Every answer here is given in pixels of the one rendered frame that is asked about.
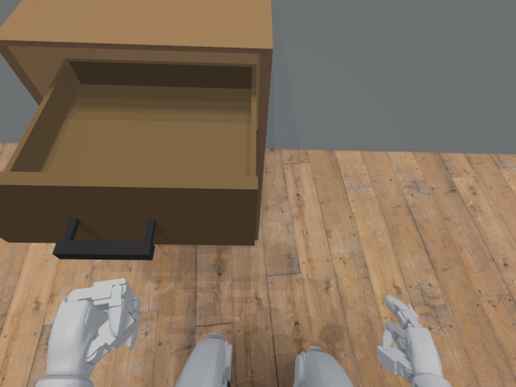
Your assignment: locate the right robot thigh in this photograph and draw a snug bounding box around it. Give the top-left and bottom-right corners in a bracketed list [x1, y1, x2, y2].
[294, 351, 354, 387]

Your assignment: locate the robot thigh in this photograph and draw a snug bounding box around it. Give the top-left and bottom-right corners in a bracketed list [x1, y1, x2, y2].
[175, 338, 232, 387]
[294, 351, 354, 387]

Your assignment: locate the drawer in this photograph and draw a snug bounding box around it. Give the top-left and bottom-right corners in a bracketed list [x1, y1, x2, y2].
[0, 58, 258, 246]

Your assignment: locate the handle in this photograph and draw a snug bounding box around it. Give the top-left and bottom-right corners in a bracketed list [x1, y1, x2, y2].
[52, 218, 156, 260]

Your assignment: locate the right robot hand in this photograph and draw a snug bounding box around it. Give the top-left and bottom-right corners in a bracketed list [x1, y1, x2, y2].
[377, 295, 443, 383]

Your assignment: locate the left robot hand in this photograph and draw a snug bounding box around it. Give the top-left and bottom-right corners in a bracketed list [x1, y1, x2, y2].
[46, 278, 141, 378]

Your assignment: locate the left robot thigh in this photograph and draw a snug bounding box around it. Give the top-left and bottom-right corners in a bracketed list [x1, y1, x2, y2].
[175, 338, 232, 387]

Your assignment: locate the cabinet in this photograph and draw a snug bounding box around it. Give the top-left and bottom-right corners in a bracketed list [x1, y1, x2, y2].
[0, 0, 273, 240]

